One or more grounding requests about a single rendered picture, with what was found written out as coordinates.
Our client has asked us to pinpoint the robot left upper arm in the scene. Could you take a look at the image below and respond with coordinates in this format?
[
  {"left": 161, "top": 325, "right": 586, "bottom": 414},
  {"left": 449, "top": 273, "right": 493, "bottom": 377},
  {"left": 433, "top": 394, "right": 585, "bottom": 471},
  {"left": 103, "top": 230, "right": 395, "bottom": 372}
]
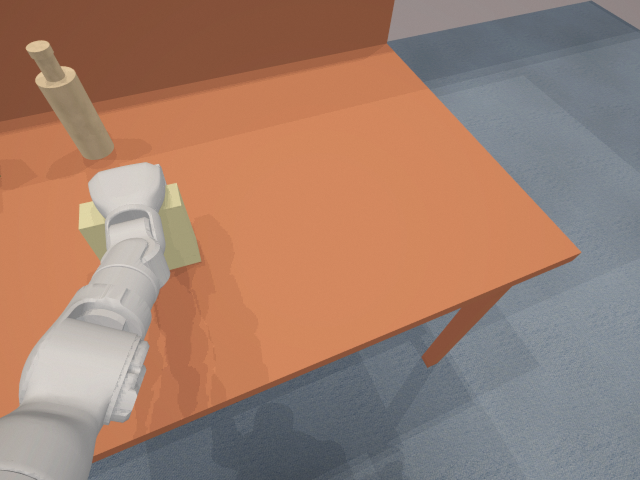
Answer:
[{"left": 0, "top": 318, "right": 150, "bottom": 480}]

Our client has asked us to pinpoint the table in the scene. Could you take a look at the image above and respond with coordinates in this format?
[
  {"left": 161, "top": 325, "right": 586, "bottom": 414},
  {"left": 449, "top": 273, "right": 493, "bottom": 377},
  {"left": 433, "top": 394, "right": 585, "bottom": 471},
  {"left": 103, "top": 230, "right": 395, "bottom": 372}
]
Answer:
[{"left": 0, "top": 0, "right": 582, "bottom": 463}]

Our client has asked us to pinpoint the sponge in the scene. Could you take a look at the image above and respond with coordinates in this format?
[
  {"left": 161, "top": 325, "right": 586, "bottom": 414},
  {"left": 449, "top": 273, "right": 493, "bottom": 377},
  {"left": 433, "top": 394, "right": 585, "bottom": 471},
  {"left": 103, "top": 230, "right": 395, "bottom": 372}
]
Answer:
[{"left": 79, "top": 183, "right": 201, "bottom": 270}]

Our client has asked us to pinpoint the robot left forearm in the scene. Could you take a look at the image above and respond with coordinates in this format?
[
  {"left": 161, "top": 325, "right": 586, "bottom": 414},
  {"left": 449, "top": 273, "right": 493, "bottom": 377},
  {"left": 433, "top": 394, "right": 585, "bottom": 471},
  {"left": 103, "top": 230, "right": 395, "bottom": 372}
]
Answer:
[{"left": 19, "top": 204, "right": 170, "bottom": 404}]

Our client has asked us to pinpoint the left robot hand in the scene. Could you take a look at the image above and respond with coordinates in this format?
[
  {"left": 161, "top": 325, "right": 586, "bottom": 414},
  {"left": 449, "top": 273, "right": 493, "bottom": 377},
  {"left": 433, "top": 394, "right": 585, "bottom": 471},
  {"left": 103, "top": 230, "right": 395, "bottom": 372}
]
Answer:
[{"left": 88, "top": 162, "right": 167, "bottom": 219}]

